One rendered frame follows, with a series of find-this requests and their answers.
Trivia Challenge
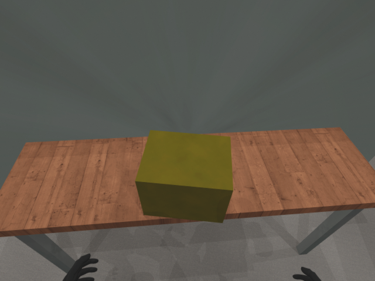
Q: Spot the robot right hand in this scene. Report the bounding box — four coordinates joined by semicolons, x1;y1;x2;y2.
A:
292;267;321;281

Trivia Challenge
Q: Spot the carton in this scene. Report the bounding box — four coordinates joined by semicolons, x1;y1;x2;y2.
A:
135;130;233;223

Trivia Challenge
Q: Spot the robot left hand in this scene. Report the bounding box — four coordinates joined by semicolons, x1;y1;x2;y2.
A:
63;253;98;281

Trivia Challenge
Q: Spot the table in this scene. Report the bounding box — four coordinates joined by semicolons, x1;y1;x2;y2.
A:
0;127;375;273

